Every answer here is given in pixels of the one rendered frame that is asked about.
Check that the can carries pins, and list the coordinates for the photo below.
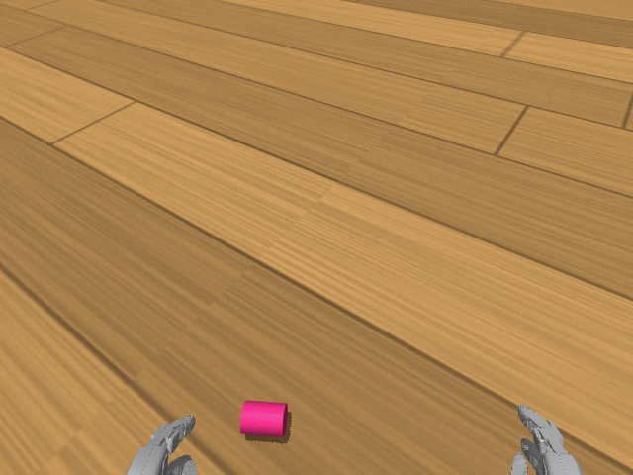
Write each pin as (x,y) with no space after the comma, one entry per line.
(264,418)

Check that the left robot hand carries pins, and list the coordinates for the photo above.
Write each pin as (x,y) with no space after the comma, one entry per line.
(153,458)

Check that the right robot hand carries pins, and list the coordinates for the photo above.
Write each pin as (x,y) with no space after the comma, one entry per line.
(547,455)

